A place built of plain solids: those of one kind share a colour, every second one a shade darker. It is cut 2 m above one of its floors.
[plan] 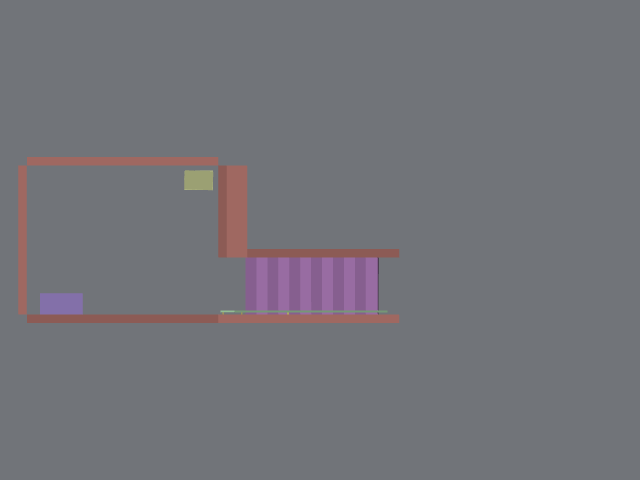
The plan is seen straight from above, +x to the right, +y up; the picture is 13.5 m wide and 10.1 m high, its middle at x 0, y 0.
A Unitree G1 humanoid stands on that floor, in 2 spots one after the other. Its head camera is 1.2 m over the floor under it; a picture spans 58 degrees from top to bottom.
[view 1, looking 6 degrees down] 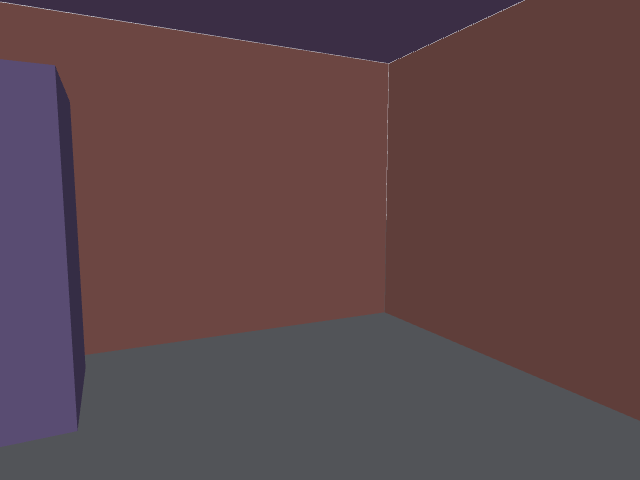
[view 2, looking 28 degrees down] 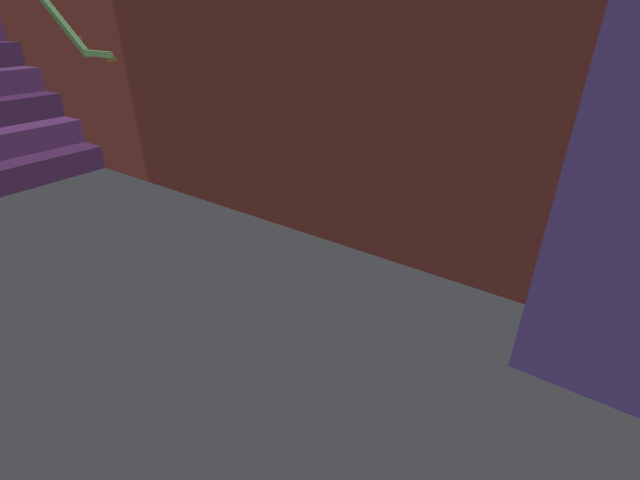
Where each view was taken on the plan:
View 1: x -2.57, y -0.93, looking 154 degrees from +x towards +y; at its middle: wall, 4.03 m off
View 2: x -5.11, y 0.30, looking -55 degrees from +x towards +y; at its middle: ground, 2.56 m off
